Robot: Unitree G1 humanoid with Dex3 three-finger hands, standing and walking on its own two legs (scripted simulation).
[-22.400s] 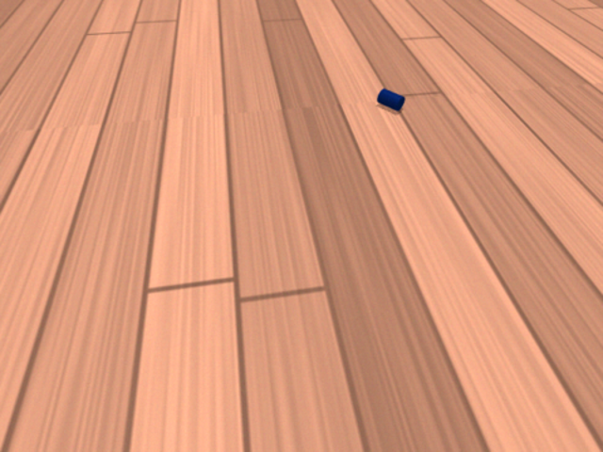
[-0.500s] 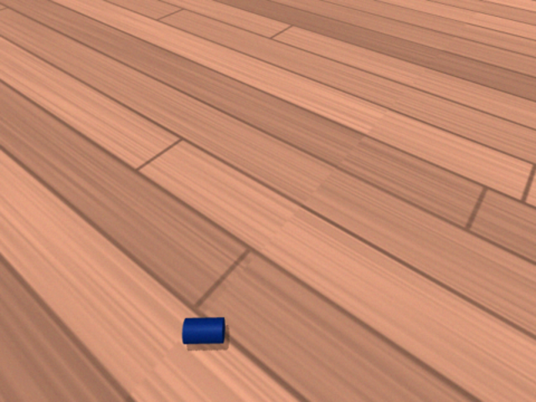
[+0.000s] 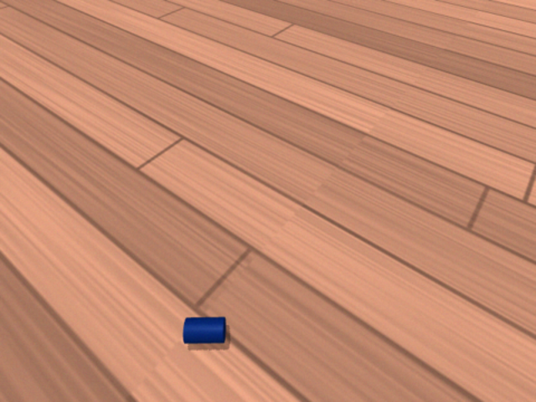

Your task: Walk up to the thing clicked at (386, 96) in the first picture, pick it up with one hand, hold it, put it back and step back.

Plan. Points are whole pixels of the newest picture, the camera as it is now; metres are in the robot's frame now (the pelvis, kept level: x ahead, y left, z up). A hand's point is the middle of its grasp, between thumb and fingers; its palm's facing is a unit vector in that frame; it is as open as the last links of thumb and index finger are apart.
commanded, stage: stand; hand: left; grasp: from above
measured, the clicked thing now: (205, 330) +0.48 +0.22 -0.74
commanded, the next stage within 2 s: rise first in 0.10 s
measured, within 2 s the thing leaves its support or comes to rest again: neither
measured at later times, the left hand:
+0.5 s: hand out of the picture +0.14 +0.25 -0.17, palm faces -0.05 -0.93 -0.36, open 9.9 cm
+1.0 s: hand out of the picture +0.11 +0.26 -0.23, palm faces -0.18 -0.87 -0.46, open 14.1 cm
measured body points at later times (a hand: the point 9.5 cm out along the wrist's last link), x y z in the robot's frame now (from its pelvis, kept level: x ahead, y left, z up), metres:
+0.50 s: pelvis -0.01 +0.00 -0.02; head +0.05 +0.01 +0.42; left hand +0.15 +0.30 -0.14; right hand +0.09 -0.26 -0.14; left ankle -0.02 +0.13 -0.75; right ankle -0.01 -0.12 -0.75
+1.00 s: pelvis -0.02 +0.01 -0.09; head +0.08 +0.03 +0.35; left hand +0.12 +0.31 -0.20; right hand +0.17 -0.23 -0.17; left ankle -0.02 +0.13 -0.75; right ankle -0.01 -0.12 -0.75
